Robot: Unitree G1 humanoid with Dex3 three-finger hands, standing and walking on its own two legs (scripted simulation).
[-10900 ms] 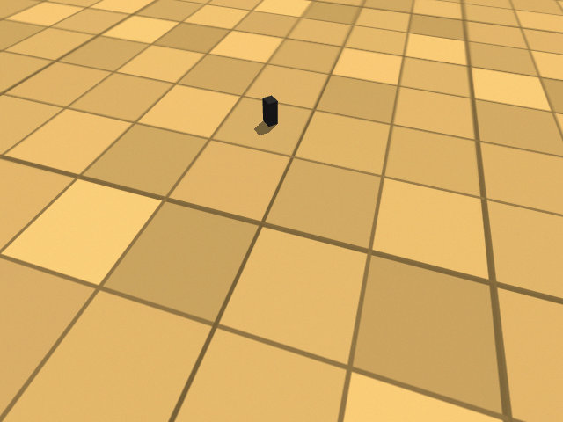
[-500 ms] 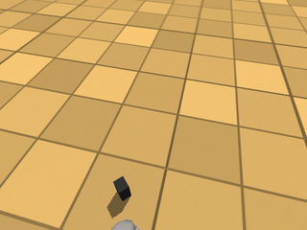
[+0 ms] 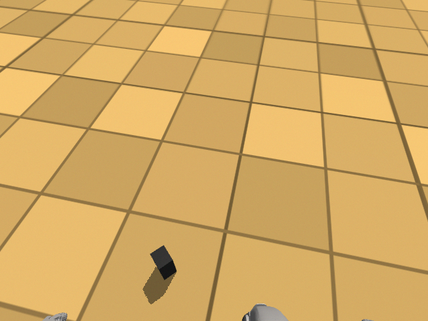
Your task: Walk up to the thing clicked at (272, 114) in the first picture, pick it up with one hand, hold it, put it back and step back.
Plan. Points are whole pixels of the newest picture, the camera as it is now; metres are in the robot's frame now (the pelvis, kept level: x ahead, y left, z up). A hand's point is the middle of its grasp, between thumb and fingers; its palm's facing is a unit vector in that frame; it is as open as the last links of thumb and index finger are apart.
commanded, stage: walk up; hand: left
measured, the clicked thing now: (164, 263) +0.44 +0.21 -0.68
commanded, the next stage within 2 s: none
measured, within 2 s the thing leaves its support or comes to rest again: neither
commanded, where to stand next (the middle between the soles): +0.07 +0.01 m, yaw +0 degrees
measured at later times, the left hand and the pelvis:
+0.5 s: hand out of the picture +0.00 +0.30 -0.15, palm faces +0.09 -0.93 -0.35, open 7.4 cm; pelvis -0.07 +0.01 +0.00, yaw +6 degrees
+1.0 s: hand out of the picture +0.04 +0.28 -0.11, palm faces +0.02 -0.87 -0.48, open 7.4 cm; pelvis +0.03 +0.00 +0.01, yaw +0 degrees
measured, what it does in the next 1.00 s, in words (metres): steps on the spot: right foot, then left foot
